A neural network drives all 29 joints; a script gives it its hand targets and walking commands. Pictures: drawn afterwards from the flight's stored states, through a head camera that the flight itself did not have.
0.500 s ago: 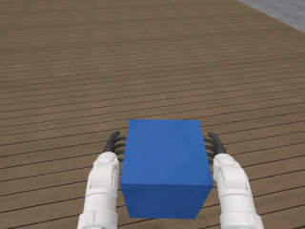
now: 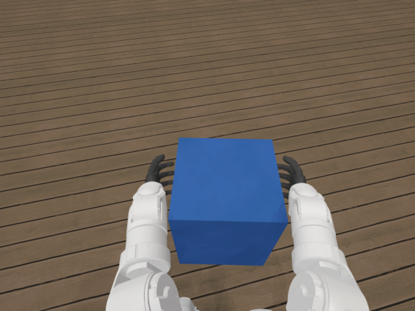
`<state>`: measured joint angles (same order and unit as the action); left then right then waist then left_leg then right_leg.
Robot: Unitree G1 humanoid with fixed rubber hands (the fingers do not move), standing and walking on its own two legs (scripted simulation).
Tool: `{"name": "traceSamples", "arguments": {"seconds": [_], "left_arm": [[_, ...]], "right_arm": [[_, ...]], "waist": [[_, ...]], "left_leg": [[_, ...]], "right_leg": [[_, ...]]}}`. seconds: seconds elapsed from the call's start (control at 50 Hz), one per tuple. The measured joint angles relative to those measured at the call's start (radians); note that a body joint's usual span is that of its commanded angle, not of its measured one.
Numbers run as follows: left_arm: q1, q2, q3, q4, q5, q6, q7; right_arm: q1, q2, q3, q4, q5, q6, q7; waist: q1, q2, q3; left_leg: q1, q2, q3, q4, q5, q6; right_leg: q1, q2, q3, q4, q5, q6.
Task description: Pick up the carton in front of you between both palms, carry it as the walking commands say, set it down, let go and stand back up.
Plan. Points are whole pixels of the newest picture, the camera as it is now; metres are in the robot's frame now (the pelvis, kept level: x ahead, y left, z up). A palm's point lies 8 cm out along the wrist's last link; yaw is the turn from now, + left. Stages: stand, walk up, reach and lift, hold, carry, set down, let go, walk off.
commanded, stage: set down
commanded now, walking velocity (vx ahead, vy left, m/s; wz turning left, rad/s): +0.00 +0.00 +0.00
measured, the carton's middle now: (223, 205) +0.34 +0.01 -0.07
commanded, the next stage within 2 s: none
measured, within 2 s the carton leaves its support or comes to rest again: neither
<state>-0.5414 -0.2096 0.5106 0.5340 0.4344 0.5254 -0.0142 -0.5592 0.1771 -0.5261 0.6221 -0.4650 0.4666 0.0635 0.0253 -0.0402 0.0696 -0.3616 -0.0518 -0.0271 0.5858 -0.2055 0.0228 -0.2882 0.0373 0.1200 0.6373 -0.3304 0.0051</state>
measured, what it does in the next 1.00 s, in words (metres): lowers itself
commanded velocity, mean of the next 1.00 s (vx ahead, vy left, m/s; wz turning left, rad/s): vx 0.00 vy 0.00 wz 0.00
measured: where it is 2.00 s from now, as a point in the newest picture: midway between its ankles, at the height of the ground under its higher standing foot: outside the picture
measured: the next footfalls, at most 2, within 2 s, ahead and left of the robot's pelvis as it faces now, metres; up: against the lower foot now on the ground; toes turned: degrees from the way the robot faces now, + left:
none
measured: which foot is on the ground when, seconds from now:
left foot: down 0.00-1.00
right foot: down 0.00-1.00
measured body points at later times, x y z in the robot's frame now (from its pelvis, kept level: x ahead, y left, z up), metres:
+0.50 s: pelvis -0.02 -0.02 -0.11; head +0.20 +0.00 +0.28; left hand +0.39 +0.16 -0.19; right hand +0.42 -0.14 -0.19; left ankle +0.07 +0.11 -0.73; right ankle +0.01 -0.13 -0.73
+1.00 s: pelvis -0.05 -0.01 -0.24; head +0.24 +0.01 +0.10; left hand +0.42 +0.18 -0.35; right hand +0.46 -0.12 -0.34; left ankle +0.07 +0.11 -0.73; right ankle +0.01 -0.13 -0.73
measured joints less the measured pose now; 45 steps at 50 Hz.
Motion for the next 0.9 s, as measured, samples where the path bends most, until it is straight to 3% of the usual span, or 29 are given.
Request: {"name": "traceSamples", "arguments": {"seconds": [0.1,0.2,0.3,0.4,0.58,0.7,0.9], "left_arm": [[0.003,0.003,-0.013,-0.002,-0.01,-0.16,0.003],[0.009,0.032,-0.057,-0.017,-0.091,-0.31,0.027],[0.006,0.077,-0.107,-0.053,-0.191,-0.377,0.042],[-0.039,0.1,-0.105,-0.051,-0.233,-0.369,0.042],[-0.172,0.11,-0.026,0.026,-0.186,-0.3,0.029],[-0.238,0.126,-0.011,0.056,-0.185,-0.296,0.041],[-0.346,0.163,-0.028,0.06,-0.237,-0.285,0.079]], "right_arm": [[-0.01,-0.013,0.025,-0.001,0.024,-0.142,-0.012],[-0.02,-0.038,0.09,-0.006,0.128,-0.279,-0.05],[-0.032,-0.064,0.178,-0.032,0.246,-0.344,-0.096],[-0.076,-0.071,0.188,-0.041,0.292,-0.33,-0.118],[-0.205,-0.081,0.113,0.035,0.247,-0.262,-0.115],[-0.284,-0.109,0.104,0.085,0.238,-0.262,-0.117],[-0.421,-0.183,0.147,0.133,0.293,-0.257,-0.127]], "waist": [[-0.003,0.009,0.008],[0.0,0.012,0.001],[0.008,0.004,-0.079],[0.013,-0.001,-0.17],[0.025,-0.006,-0.249],[0.029,-0.006,-0.266],[0.038,-0.005,-0.225]], "left_leg": [[-0.234,0.005,-0.015,0.078,-0.003,-0.009],[-0.508,0.009,-0.031,0.186,-0.014,-0.023],[-0.782,0.011,-0.052,0.325,-0.05,-0.042],[-0.969,0.009,-0.061,0.45,-0.089,-0.056],[-1.179,-0.003,-0.066,0.636,-0.149,-0.062],[-1.327,-0.014,-0.069,0.755,-0.177,-0.064],[-1.551,-0.029,-0.069,0.96,-0.216,-0.069]], "right_leg": [[-0.23,0.014,-0.014,0.077,-0.005,0.006],[-0.504,0.032,-0.028,0.19,-0.021,0.001],[-0.78,0.057,-0.032,0.331,-0.055,-0.002],[-0.968,0.074,-0.035,0.457,-0.094,-0.004],[-1.175,0.088,-0.045,0.644,-0.158,-0.001],[-1.318,0.094,-0.052,0.762,-0.192,0.006],[-1.535,0.111,-0.059,0.966,-0.241,0.023]]}}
